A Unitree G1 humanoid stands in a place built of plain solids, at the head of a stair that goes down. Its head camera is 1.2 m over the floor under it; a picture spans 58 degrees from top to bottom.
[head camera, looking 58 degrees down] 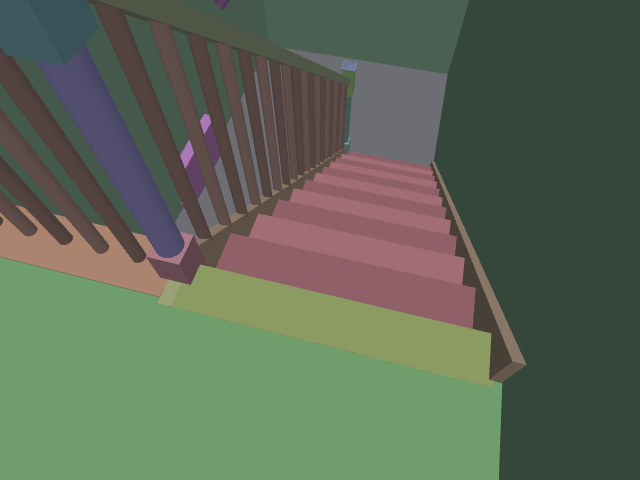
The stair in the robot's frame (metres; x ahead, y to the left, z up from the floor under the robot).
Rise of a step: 0.21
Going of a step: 0.25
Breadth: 0.93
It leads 15 degrees to the right of straight ahead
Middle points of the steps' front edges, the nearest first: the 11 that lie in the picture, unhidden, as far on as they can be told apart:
0.55 -0.06 0.00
0.79 -0.11 -0.20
1.03 -0.17 -0.41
1.27 -0.23 -0.62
1.52 -0.29 -0.83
1.76 -0.36 -1.04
2.00 -0.42 -1.25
2.24 -0.48 -1.45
2.49 -0.55 -1.66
2.73 -0.61 -1.87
2.97 -0.67 -2.08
